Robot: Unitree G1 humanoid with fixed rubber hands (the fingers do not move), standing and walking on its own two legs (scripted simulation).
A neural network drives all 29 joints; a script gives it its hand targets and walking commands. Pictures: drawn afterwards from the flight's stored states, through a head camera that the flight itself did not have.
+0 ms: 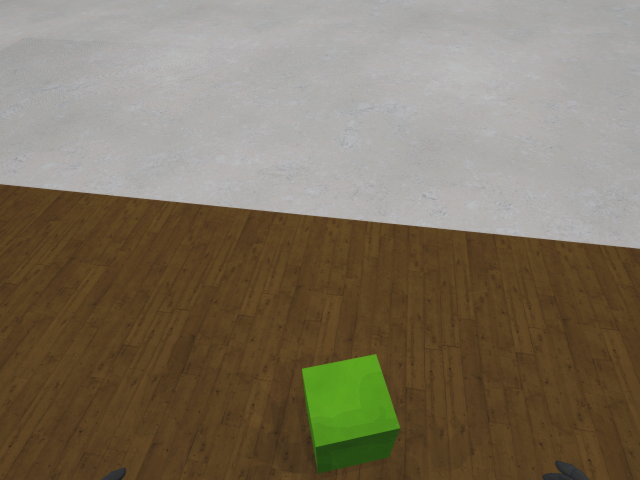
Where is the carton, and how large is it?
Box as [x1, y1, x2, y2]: [302, 354, 399, 473]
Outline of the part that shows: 375,354 302,369 306,407 318,473 387,457 389,455 398,432 399,426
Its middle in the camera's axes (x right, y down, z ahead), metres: +0.07 +0.48 +1.09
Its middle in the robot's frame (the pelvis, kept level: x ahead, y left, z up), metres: +0.45 -0.04 -0.65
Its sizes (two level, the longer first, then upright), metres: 0.210 0.200 0.250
